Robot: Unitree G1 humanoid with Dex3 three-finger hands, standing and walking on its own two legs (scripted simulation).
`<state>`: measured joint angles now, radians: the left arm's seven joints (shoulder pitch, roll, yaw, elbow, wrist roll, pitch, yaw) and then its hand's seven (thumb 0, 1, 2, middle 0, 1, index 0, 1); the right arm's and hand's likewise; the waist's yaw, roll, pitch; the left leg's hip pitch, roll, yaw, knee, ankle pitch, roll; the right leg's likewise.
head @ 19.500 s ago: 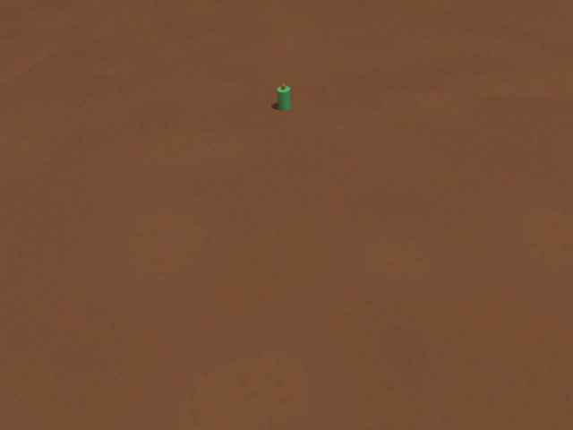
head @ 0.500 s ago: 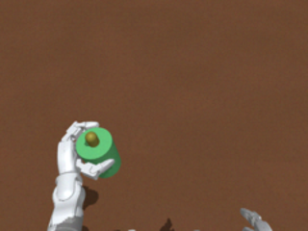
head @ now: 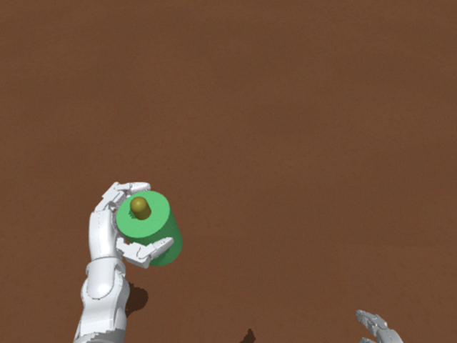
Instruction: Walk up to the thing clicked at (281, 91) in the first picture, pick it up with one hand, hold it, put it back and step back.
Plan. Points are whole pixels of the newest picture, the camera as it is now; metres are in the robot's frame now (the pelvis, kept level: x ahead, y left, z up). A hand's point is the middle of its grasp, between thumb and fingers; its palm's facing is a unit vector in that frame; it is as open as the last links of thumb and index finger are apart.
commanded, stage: hold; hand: left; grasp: from the side
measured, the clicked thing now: (150, 225) +0.33 +0.16 +0.03
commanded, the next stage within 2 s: none
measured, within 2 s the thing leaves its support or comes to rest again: neither
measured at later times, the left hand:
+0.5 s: hand (142, 225) +0.33 +0.17 +0.05, palm faces +0.17 -0.99 -0.03, open 11.6 cm
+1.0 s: hand (142, 226) +0.32 +0.17 +0.05, palm faces +0.17 -0.99 -0.02, open 11.6 cm
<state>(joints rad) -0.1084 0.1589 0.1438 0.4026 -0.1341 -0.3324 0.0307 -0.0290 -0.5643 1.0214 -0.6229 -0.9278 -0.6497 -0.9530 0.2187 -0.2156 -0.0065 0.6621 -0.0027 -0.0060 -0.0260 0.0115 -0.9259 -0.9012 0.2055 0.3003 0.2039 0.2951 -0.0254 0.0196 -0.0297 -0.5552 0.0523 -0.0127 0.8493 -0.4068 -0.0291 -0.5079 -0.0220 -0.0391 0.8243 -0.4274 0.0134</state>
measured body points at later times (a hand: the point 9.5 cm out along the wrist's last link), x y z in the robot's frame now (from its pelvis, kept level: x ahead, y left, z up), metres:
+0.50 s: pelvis -0.01 +0.00 +0.00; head +0.04 +0.00 +0.45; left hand +0.31 +0.22 +0.05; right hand +0.13 -0.24 -0.11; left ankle +0.01 +0.14 -0.70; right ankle -0.01 -0.13 -0.70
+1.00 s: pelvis +0.00 +0.00 +0.00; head +0.04 +0.00 +0.45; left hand +0.31 +0.22 +0.05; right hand +0.13 -0.24 -0.11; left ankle +0.01 +0.14 -0.70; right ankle -0.01 -0.13 -0.70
